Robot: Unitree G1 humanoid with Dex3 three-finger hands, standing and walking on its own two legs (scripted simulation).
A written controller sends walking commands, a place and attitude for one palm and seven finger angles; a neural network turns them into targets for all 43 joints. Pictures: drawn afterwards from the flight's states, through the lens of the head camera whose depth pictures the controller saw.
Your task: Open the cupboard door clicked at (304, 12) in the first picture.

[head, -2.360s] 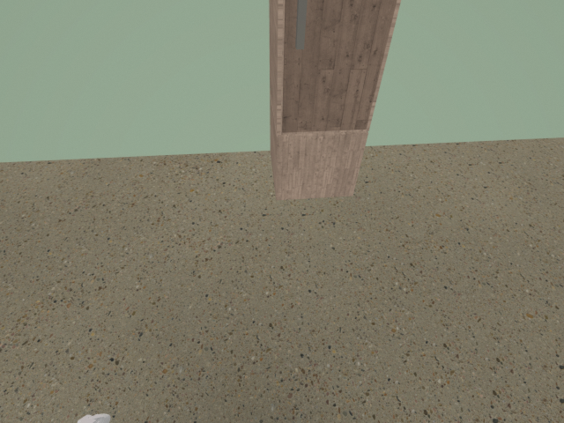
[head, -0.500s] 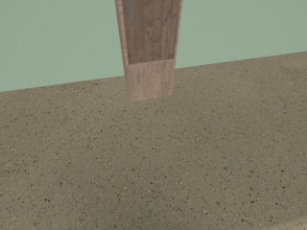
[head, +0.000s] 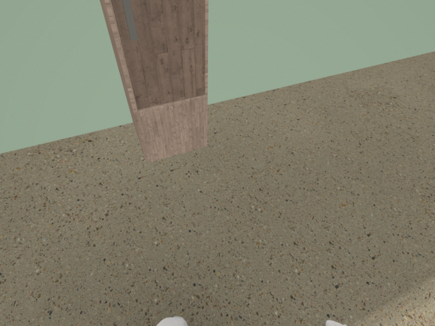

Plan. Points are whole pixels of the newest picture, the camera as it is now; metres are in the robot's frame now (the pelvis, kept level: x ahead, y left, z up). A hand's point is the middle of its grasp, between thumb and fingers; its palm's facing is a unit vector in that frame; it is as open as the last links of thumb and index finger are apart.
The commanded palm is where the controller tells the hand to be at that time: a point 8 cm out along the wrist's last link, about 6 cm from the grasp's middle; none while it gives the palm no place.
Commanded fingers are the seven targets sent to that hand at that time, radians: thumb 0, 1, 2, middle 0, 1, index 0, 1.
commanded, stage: walk to a spot facing it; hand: left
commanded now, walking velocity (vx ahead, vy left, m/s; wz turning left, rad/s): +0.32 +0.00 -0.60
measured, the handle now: (128, 16) +1.04 +0.47 +0.08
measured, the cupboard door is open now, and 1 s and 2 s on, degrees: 0 0 0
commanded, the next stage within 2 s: turn to face it in 1.24 s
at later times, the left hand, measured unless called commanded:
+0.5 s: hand (185, 222) +0.39 +0.14 -0.17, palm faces -0.41 -0.89 -0.17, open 7.4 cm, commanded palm none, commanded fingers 0.00 0.90 0.90 -0.20 -0.30 -0.20 -0.30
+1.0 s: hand (208, 190) +0.50 +0.09 -0.17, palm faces -0.48 -0.84 -0.24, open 7.3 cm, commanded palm none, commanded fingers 0.00 0.90 0.90 -0.20 -0.30 -0.20 -0.30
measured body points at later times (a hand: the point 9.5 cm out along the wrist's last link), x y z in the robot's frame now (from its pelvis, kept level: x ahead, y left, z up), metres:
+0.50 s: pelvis +0.18 +0.02 -0.01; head +0.23 +0.01 +0.44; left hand +0.41 +0.18 -0.15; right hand -0.01 -0.17 -0.14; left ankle +0.08 +0.14 -0.74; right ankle +0.27 -0.14 -0.70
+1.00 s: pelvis +0.37 -0.07 -0.01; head +0.39 -0.08 +0.44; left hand +0.53 +0.14 -0.15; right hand +0.36 -0.34 -0.13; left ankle +0.51 +0.01 -0.72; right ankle +0.29 -0.12 -0.74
